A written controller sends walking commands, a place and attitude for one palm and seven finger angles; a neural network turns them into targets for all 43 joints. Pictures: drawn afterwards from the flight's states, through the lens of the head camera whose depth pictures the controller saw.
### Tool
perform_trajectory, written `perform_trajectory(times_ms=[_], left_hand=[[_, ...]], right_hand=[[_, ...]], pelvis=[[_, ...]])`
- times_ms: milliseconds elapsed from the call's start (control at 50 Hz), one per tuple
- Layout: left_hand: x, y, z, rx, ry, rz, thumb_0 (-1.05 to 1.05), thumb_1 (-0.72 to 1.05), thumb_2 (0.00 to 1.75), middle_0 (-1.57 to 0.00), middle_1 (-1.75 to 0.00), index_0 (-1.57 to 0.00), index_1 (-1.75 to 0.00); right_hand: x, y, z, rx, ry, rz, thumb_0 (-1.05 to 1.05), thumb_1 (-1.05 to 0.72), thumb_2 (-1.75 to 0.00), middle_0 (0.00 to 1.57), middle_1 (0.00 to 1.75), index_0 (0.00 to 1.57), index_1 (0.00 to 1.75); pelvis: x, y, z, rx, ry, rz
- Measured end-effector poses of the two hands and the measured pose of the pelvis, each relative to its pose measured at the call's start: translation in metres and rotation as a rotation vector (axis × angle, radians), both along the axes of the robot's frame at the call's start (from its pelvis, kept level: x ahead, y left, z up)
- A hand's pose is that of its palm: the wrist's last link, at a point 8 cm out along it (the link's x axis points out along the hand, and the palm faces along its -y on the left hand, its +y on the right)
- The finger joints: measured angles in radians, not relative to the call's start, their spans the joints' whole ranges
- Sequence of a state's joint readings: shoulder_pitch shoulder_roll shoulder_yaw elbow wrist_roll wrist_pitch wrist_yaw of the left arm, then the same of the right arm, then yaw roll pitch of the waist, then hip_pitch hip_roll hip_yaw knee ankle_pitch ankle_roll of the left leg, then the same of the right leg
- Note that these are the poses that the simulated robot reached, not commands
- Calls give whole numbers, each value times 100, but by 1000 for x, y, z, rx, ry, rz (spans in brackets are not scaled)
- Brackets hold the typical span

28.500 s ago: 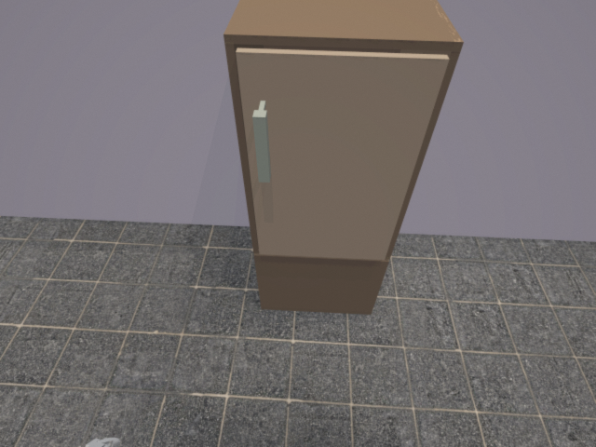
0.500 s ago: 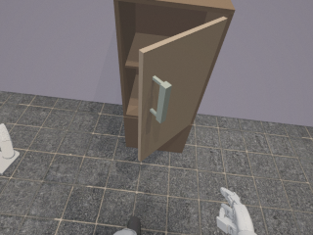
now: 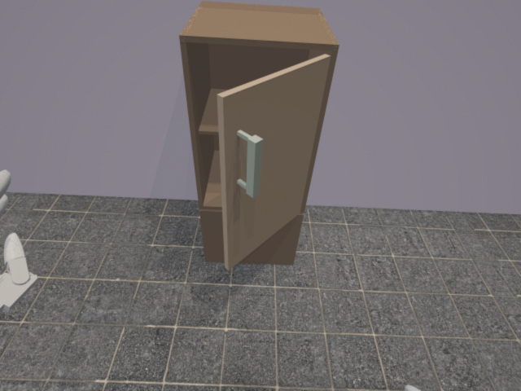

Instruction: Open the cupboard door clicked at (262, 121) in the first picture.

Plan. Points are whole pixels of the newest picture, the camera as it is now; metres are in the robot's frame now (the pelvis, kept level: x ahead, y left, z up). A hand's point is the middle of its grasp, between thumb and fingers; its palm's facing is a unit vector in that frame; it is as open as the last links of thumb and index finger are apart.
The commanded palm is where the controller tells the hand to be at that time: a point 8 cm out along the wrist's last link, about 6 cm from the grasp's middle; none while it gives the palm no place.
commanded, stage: stop stepping back and stand still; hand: left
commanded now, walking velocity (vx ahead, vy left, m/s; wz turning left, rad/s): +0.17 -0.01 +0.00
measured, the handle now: (247, 164) +0.60 +0.08 +0.03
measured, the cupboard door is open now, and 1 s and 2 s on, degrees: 47 47 47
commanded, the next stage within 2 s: let the arm hang, fingers relaxed in 0.44 s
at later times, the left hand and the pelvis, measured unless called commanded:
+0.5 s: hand (29, 302) +0.16 +0.27 +0.16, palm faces +0.48 -0.74 -0.47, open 7.5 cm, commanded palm +0.11 +0.30 +0.17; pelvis -0.02 +0.00 +0.00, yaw +2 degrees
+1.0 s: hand out of the picture -0.05 +0.18 -0.17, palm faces +0.16 -0.96 -0.23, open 7.1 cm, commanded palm none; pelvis -0.02 -0.01 +0.00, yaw +7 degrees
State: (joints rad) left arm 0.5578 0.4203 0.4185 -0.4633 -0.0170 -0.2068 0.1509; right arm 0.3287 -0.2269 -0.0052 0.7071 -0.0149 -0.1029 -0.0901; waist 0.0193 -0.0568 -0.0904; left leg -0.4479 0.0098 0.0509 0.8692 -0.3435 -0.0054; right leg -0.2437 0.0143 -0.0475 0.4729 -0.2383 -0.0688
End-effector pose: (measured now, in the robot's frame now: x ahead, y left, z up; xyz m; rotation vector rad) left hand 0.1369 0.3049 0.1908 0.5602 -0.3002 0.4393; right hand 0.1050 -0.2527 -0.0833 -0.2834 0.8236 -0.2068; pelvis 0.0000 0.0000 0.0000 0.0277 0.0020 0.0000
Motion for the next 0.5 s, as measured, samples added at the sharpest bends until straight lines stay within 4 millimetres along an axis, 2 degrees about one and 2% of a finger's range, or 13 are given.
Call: perform_trajectory(times_ms=[120, 220, 300, 400, 500], left_hand=[[-4, 16, -16, -66, -23, 41, 2, 89, 90, -21, -30, -21, -31], [-9, 9, -10, -7, 18, 5, 2, 89, 90, -21, -30, -20, -31], [-15, -3, -1, 56, 21, -1, 2, 89, 90, -21, -30, -21, -31], [-20, -9, -5, 34, 53, 24, 2, 89, 90, -21, -30, -21, -31], [-18, -5, -14, -15, 85, 55, 2, 88, 90, -21, -30, -21, -31]], right_hand=[[-1, 11, -5, -12, -61, 7, 1, -90, -90, 20, 30, 20, 30], [5, 36, -1, 72, -129, 27, 1, -90, -90, 20, 30, 20, 30], [11, 48, -10, 138, -129, 76, 1, -90, -90, 20, 30, 20, 30], [17, 43, -21, 163, -74, 97, 1, -90, -90, 20, 30, 20, 30], [21, 30, -13, 111, -48, 95, 1, -90, -90, 20, 30, 20, 30]], pelvis=[[-16, 15, -11, -17, -19, 34], [-22, 12, -9, -3, -36, 30], [-24, 2, -12, -11, -36, 31], [-23, -3, -11, -23, -28, 37], [-20, -3, -5, -8, -29, 40]])
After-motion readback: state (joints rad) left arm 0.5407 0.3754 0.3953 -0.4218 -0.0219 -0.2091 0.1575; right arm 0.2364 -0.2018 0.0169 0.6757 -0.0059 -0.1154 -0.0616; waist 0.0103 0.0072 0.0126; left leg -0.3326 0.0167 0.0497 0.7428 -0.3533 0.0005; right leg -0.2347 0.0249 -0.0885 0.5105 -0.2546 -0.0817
